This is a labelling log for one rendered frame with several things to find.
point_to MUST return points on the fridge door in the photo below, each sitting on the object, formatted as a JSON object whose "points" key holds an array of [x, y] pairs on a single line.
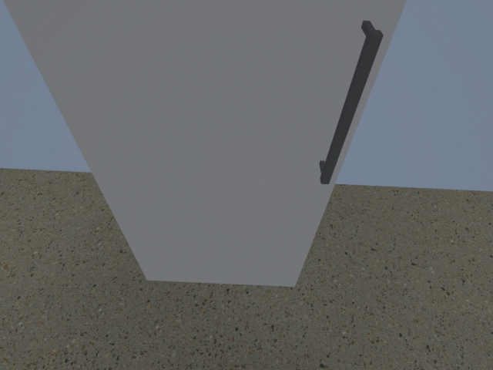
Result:
{"points": [[204, 122]]}

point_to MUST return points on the handle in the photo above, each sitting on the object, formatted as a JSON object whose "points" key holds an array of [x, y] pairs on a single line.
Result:
{"points": [[362, 71]]}

